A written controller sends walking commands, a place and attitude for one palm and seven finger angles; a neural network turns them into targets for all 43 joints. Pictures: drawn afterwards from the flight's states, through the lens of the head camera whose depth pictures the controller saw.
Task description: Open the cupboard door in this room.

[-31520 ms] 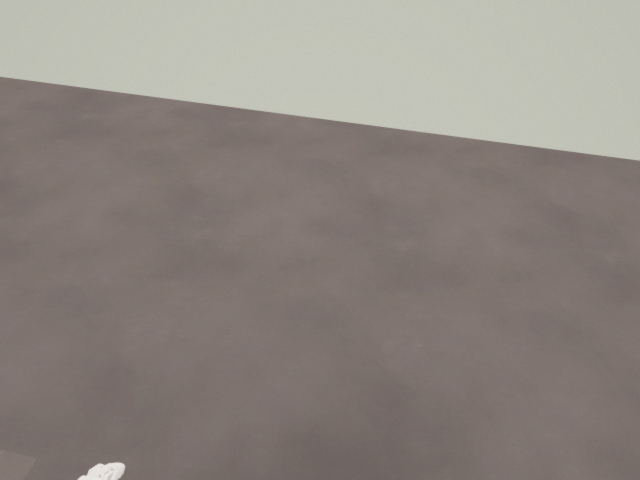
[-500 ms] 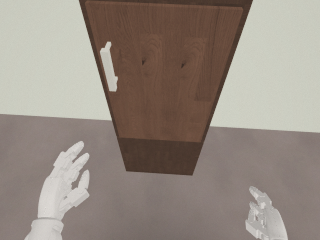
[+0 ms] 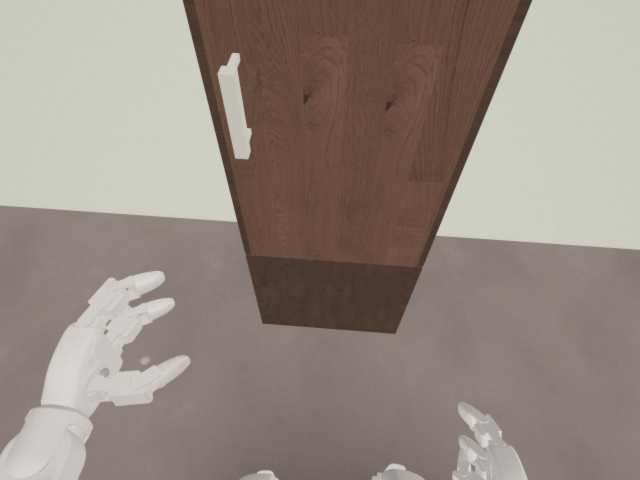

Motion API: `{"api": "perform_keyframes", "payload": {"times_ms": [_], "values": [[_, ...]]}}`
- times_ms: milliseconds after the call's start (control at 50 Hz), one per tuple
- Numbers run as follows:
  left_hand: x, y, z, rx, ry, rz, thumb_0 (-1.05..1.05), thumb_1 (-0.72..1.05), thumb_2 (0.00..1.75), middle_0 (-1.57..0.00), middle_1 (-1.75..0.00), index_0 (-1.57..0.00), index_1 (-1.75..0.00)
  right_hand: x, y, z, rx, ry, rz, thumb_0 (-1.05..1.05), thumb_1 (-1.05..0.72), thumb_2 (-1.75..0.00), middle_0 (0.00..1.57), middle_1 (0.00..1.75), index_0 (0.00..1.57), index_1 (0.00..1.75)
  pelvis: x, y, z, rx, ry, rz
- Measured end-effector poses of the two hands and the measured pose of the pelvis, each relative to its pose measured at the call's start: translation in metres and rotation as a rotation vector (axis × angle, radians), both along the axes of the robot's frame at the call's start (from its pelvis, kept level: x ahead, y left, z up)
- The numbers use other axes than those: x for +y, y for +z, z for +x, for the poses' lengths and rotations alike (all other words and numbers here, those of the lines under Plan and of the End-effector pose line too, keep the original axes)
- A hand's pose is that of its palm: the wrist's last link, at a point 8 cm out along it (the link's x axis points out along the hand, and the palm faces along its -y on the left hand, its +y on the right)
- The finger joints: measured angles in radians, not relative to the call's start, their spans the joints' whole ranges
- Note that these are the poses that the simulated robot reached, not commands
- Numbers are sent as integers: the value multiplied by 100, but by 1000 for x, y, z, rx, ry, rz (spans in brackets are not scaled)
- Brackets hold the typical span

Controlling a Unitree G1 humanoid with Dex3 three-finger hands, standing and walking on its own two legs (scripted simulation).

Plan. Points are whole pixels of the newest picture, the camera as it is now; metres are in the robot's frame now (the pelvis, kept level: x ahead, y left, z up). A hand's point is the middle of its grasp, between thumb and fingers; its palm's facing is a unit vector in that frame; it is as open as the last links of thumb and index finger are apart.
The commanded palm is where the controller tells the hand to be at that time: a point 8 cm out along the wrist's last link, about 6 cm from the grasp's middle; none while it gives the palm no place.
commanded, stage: raise the hand with hooked fingers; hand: left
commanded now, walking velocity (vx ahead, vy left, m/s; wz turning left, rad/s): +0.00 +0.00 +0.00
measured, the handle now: (238, 108) +0.59 +0.15 +0.13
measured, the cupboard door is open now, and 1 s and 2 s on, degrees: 0 0 0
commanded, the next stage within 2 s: move the hooked fingers beside the handle in 1.32 s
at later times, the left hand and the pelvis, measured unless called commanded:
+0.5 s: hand (88, 301) +0.27 +0.26 +0.12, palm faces +0.02 -1.00 -0.06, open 13.5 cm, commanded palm +0.24 +0.31 +0.12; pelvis +0.01 +0.01 +0.03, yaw +0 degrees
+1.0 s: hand (69, 248) +0.31 +0.27 +0.16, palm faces +0.00 -1.00 -0.03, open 14.0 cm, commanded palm +0.28 +0.31 +0.16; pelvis +0.01 +0.00 +0.04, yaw -1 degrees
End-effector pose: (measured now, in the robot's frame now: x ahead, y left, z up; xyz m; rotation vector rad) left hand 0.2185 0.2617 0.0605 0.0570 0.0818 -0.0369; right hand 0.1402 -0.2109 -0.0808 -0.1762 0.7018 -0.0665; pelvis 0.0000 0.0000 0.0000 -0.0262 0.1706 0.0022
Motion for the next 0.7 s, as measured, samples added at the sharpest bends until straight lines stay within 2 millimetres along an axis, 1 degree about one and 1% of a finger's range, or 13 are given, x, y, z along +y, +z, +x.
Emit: {"api": "perform_keyframes", "payload": {"times_ms": [60,120,200,260,380,480,600,700], "values": [[8,8,1,-18,25,7,1,12,56,-25,-80,-25,-80,-8,5,-8,8,-12,-24,1,-90,-90,21,30,20,31,3,4,2,-7,-4,2],[14,13,1,-39,34,14,0,5,53,-26,-84,-26,-85,-18,11,-8,2,-13,-63,1,-90,-90,21,30,20,31,5,6,3,-15,-3,1],[19,20,4,-52,29,19,0,-4,49,-26,-90,-27,-91,-30,22,0,-28,-13,-110,1,-90,-90,21,30,20,31,7,10,5,-31,0,-1],[24,24,10,-58,31,15,0,-11,46,-27,-95,-27,-95,-34,31,10,-58,-11,-131,1,-91,-90,21,30,20,30,8,13,6,-44,2,-1],[39,42,22,-85,53,11,0,-25,40,-28,-104,-28,-104,-29,47,32,-121,7,-129,1,-91,-90,21,30,20,30,6,20,10,-72,5,-3],[46,56,31,-91,50,6,-1,-37,35,-29,-111,-29,-112,-18,52,44,-147,32,-102,1,-91,-90,21,30,20,30,6,25,13,-91,7,-2],[55,70,41,-87,57,1,-1,-45,32,-30,-117,-30,-117,-10,51,45,-131,48,-78,1,-90,-90,21,30,20,31,4,29,14,-107,6,1],[63,83,49,-100,64,-6,-1,-48,30,-30,-119,-30,-119,-12,48,38,-96,44,-76,1,-90,-90,21,30,20,31,2,32,15,-117,5,2]]}}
